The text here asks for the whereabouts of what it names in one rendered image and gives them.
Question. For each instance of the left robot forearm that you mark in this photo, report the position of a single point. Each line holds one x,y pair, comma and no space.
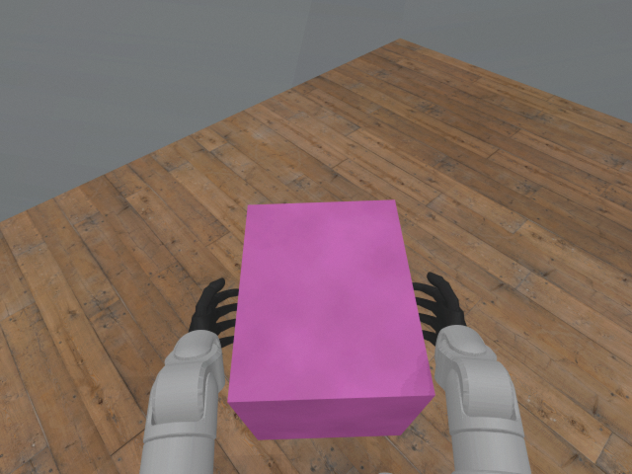
181,420

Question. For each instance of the carton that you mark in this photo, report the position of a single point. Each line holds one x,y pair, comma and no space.
328,340

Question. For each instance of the robot right hand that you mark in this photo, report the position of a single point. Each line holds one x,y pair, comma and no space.
446,308

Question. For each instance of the right robot forearm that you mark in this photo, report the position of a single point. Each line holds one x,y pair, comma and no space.
483,414

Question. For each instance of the robot left hand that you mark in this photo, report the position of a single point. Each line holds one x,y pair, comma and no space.
207,314

